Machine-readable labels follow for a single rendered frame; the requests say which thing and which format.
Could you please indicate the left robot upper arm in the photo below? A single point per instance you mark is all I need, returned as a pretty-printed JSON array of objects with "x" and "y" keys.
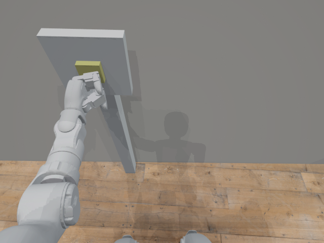
[{"x": 46, "y": 211}]

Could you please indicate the robot left hand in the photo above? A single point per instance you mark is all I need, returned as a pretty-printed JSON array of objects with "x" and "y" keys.
[{"x": 77, "y": 97}]

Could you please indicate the robot shin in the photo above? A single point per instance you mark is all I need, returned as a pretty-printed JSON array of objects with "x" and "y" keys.
[
  {"x": 127, "y": 236},
  {"x": 191, "y": 231}
]

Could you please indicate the robot right shin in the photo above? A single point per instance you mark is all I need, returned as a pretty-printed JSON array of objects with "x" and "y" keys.
[{"x": 191, "y": 231}]

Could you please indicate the robot left shin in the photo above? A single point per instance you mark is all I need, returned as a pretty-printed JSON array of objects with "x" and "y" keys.
[{"x": 127, "y": 236}]

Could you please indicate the button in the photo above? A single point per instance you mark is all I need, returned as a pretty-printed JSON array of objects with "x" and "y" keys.
[{"x": 90, "y": 66}]

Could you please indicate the left robot forearm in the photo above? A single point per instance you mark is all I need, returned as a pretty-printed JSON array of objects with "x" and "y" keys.
[{"x": 65, "y": 157}]

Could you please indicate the panel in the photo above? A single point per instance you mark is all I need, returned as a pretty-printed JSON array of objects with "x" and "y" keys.
[{"x": 66, "y": 46}]

